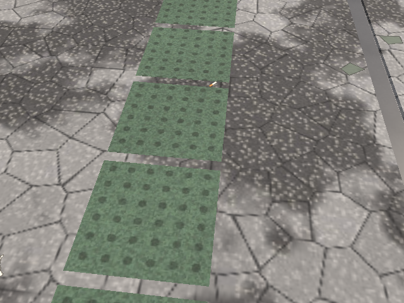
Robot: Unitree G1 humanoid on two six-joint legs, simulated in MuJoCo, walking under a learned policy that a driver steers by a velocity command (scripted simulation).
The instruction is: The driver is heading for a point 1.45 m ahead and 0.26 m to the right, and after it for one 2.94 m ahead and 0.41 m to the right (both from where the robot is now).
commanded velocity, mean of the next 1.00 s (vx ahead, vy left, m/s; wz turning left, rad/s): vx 0.16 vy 0.00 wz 0.01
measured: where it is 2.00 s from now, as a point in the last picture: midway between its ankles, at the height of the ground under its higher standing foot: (219, 236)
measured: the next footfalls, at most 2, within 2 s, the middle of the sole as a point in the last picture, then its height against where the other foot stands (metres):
left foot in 1.16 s outside the picture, level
right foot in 1.70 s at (256, 244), level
